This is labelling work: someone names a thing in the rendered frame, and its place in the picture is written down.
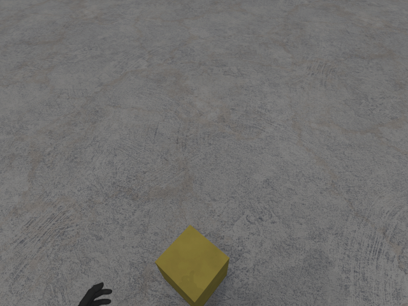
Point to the left robot hand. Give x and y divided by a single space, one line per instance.
94 292

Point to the carton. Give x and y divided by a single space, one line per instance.
193 266

